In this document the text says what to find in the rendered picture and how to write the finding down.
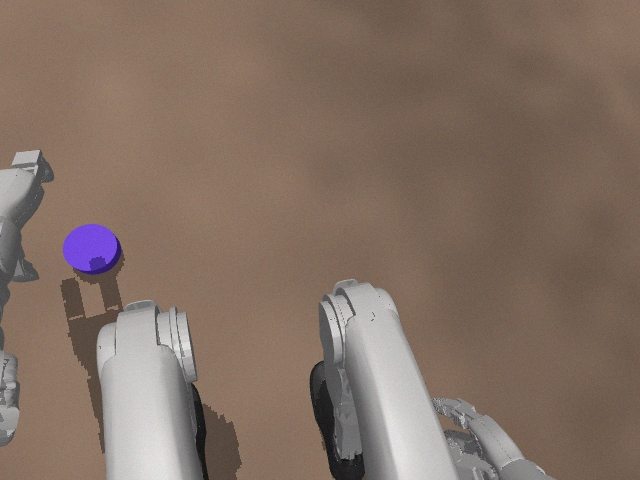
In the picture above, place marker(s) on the left robot foot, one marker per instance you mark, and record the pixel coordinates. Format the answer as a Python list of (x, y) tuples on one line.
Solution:
[(201, 431)]

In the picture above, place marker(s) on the right robot arm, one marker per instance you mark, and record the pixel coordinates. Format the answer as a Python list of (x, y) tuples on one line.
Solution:
[(523, 470)]

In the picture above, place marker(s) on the left robot arm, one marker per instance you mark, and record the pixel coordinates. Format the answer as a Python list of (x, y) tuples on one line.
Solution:
[(10, 242)]

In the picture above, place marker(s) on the left robot hand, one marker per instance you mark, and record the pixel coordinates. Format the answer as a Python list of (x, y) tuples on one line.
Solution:
[(21, 193)]

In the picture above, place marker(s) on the right robot hand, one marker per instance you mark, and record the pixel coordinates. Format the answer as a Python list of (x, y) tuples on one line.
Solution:
[(487, 449)]

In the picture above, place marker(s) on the tin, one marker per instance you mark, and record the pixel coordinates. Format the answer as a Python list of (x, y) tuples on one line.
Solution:
[(92, 249)]

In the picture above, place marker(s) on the right robot foot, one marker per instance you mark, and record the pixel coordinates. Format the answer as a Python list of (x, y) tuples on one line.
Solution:
[(341, 469)]

